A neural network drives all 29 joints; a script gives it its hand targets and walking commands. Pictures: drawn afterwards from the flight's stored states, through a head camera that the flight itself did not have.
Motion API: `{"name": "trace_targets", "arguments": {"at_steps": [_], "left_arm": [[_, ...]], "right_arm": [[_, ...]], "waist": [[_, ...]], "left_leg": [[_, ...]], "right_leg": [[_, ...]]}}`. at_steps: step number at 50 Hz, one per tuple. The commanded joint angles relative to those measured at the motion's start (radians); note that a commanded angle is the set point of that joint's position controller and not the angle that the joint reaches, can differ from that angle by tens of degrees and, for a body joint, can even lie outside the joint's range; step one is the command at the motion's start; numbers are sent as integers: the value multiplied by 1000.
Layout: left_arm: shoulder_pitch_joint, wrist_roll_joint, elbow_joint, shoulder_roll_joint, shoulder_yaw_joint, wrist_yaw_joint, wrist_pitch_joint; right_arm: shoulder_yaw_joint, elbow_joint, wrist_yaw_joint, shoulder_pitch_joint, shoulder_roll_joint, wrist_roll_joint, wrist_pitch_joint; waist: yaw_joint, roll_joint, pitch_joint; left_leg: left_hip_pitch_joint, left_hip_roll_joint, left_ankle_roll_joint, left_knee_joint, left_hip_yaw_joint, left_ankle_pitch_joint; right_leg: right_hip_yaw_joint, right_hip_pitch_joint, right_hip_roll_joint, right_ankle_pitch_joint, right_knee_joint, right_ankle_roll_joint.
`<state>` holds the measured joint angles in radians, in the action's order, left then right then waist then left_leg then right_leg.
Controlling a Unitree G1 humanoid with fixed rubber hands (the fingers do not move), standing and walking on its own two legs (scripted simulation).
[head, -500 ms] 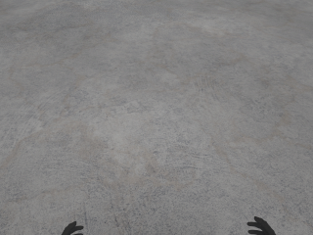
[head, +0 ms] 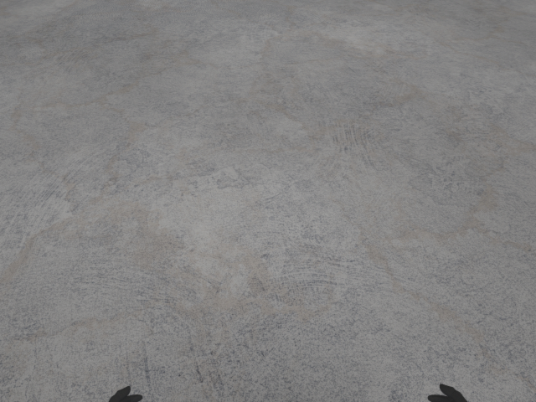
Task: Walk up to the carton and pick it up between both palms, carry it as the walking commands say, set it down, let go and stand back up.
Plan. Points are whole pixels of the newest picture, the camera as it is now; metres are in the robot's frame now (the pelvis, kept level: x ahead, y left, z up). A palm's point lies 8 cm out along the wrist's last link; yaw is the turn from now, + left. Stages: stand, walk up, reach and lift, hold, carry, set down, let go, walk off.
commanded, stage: stand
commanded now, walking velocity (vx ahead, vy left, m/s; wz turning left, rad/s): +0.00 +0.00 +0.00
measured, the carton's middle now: out of the picture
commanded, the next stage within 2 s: walk up in 0.22 s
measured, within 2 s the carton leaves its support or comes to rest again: neither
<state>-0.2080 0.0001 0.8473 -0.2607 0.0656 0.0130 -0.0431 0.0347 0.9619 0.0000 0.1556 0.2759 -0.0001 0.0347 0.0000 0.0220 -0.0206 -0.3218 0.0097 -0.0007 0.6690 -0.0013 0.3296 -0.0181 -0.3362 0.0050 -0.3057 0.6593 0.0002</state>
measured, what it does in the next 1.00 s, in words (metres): lifts its right foot, turning right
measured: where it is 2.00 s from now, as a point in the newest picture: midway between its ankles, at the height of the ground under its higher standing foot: outside the picture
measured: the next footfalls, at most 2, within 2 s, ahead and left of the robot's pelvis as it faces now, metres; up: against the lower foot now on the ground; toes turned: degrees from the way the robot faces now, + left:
right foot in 1.02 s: -0.01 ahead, -0.08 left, +0.00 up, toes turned -18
left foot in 1.44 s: +0.08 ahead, +0.19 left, +0.00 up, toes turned -21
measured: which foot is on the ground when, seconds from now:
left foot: down 0.00-1.00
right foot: down 0.00-0.68, up 0.70-1.00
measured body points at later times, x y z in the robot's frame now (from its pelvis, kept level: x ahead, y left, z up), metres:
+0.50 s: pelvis -0.01 +0.00 +0.00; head -0.01 +0.01 +0.45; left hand +0.08 +0.27 -0.13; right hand +0.08 -0.28 -0.12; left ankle +0.02 +0.12 -0.72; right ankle +0.03 -0.12 -0.72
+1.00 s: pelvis -0.02 +0.03 +0.01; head +0.01 +0.03 +0.46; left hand +0.12 +0.27 -0.13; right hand +0.00 -0.26 -0.11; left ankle +0.00 +0.14 -0.72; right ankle -0.05 -0.06 -0.71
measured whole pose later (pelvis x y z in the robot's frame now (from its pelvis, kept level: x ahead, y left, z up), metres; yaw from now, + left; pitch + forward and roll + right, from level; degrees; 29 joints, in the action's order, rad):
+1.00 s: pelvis -0.02 +0.03 +0.01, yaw -15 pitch +2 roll +0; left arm -0.20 0.00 0.89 -0.26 0.06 -0.02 0.07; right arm 0.04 0.87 0.02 0.18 0.27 0.00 -0.04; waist 0.00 0.02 -0.03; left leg -0.28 0.09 -0.01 0.57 -0.18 0.30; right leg 0.05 -0.35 0.01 -0.41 0.69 0.04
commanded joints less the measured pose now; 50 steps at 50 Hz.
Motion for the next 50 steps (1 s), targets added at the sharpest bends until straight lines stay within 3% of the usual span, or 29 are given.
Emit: {"name": "trace_targets", "arguments": {"at_steps": [1, 2, 3, 8, 10, 14, 15, 16, 18, 19, 20, 21, 22, 23, 25, 27, 29, 30, 33, 34, 35, 36, 37, 39, 42, 45, 47, 48, 50], "left_arm": [[49, 20, 12, -275, 38, 1, -20], [44, 16, 24, -235, 27, 1, -25], [99, 13, 1, -233, 24, -3, -16], [46, 9, 24, -270, 31, 12, -34], [79, 19, 27, -272, 29, 10, -23], [44, 14, 37, -298, 42, 7, -19], [65, 15, 35, -250, 30, 6, -18], [52, 10, 59, -266, 24, 8, -17], [70, 10, 57, -269, 23, -1, -13], [75, 10, 35, -226, 23, 1, -18], [85, 21, 64, -260, 25, 7, -19], [171, 49, -70, -118, -30, -54, 38], [25, 8, 7, -112, 2, -33, 66], [8, 5, -1, -153, -2, -26, 68], [-57, 8, 21, -214, 9, -7, 64], [-20, 16, 6, -249, 26, -13, 75], [56, 16, -38, -267, 28, -13, 89], [78, 25, -43, -250, 31, -15, 92], [127, 21, -49, -228, 34, -16, 104], [125, 14, -63, -173, 28, -27, 99], [133, 8, -87, -110, 10, -28, 93], [104, 26, -83, -141, 9, -10, 100], [116, 11, -78, -159, 20, -14, 108], [51, 6, -36, -160, 35, -31, 118], [53, 4, -62, -90, 23, -43, 114], [98, 9, -82, -61, 15, -37, 99], [113, -1, -81, -65, 6, -38, 102], [39, -4, -72, -18, 0, -46, 92], [-112, 15, -26, -64, 15, -44, 70]], "right_arm": [[35, -29, 12, -55, 262, -18, 22], [45, -50, 13, -93, 280, -32, 29], [54, -49, 9, -106, 271, -20, 29], [46, -20, 8, -76, 265, -19, 14], [26, -39, 4, -60, 220, -8, 22], [35, -4, 7, -40, 246, -23, 13], [36, -9, 15, -71, 275, -25, 20], [37, 4, 15, -39, 246, -21, 29], [45, 1, 8, -55, 287, -21, 21], [23, -12, 4, -66, 224, -32, 19], [30, -20, -6, -61, 222, -23, 20], [27, 30, 62, 81, 169, -7, -65], [52, -39, 57, 5, 179, -30, -75], [33, -84, 52, -31, 158, -22, -79], [38, -124, 37, -61, 153, -16, -79], [32, -159, 39, -92, 102, -23, -102], [25, -173, 44, -73, 93, -14, -101], [28, -161, 43, -5, 70, -12, -98], [31, -152, 35, 53, 64, -9, -92], [41, -141, 36, 100, 149, -27, -96], [64, -145, 30, 159, 220, -38, -92], [73, -180, 34, 75, 274, -41, -84], [55, -182, 40, -40, 233, -38, -88], [42, -211, 37, -103, 152, -23, -78], [44, -181, 44, 7, 111, -35, -64], [67, -152, 44, 105, 158, -46, -49], [69, -161, 34, 102, 142, -48, -66], [70, -179, 34, 17, 150, -45, -68], [70, -171, 35, 44, 148, -27, -68]], "waist": [[8, -12, 31], [9, -102, 19], [13, -21, 21], [-15, 16, 22], [22, 51, 91], [18, -97, 42], [4, -6, 56], [12, -39, 60], [12, 43, 43], [-5, 9, 84], [32, -55, 89], [87, 76, -40], [27, -118, -21], [20, -110, -25], [-12, 3, 12], [-29, 170, -39], [-10, 159, -95], [14, 176, -69], [55, 141, -17], [58, 20, -41], [89, -221, 24], [53, -235, -6], [9, -178, -113], [-39, -153, -78], [-3, -109, -66], [52, -225, 49], [63, -205, 37], [22, -296, 6], [-27, -159, 123]], "left_leg": [[76, 106, -64, -191, 128, -209], [89, 116, -60, -165, 136, -188], [70, 107, -59, -183, 155, -189], [68, 80, -62, -189, 122, -160], [117, 103, -61, -196, 101, -183], [109, 94, -46, -203, 84, -213], [82, 100, -63, -213, 117, -204], [118, 100, -60, -190, 95, -206], [93, 98, -65, -199, 117, -183], [94, 99, -78, -232, 112, -186], [119, 125, -52, -214, 128, -220], [144, 239, -56, -235, 223, 43], [44, 200, -56, -244, 120, 13], [41, 159, -44, -213, 72, -97], [-8, 125, -9, -70, 30, -76], [-61, -25, 14, 81, 11, 152], [-112, 17, 17, 255, 67, 183], [-94, 23, 30, 202, 63, 197], [139, -8, 14, -126, -2, 62], [238, 39, 13, -249, 84, 84], [295, 273, -49, -447, 354, 261], [113, 425, -107, -560, 417, 274], [-56, 421, -148, -568, 380, 245], [-23, 324, -128, -492, 180, 30], [195, 357, -119, -385, 120, -352], [308, 359, -148, -252, 38, -617], [302, 340, -136, -252, 21, -583], [325, 331, -117, -224, -22, -659], [191, 318, -68, -31, -95, -500]], "right_leg": [[-104, 81, -96, 149, -198, -63], [-152, 45, -112, 157, -198, -63], [-136, 37, -120, 135, -210, -75], [-188, 93, -151, 227, -219, -80], [-144, 118, -129, 261, -197, -71], [-125, 87, -104, 215, -208, -72], [-89, 131, -109, 228, -207, -54], [-142, 98, -130, 232, -227, -75], [-110, 93, -105, 211, -240, -61], [-97, 138, -111, 165, -220, -53], [-120, 83, -114, 187, -199, -63], [43, -141, -13, 98, -66, -1], [-48, -56, -53, 175, -83, -12], [-74, -1, -46, 271, -75, -22], [-191, 53, -124, 329, -159, -86], [-505, -75, -240, 8, -395, -192], [-558, -133, -286, -174, -495, -199], [-505, -87, -251, -104, -454, -199], [-325, -159, -117, -57, -315, -93], [-266, -332, -8, -245, -226, -36], [-64, -389, 111, -252, 85, 14], [17, -314, 41, -251, 321, 57], [-29, -240, 10, -187, 462, 66], [-10, -183, -21, -100, 547, 74], [11, -276, -48, -137, 419, 65], [52, -181, -53, -180, 224, 47], [71, -120, -41, -210, 84, 35], [98, -125, 4, -187, -21, 39], [89, 157, -11, 41, -244, 6]]}}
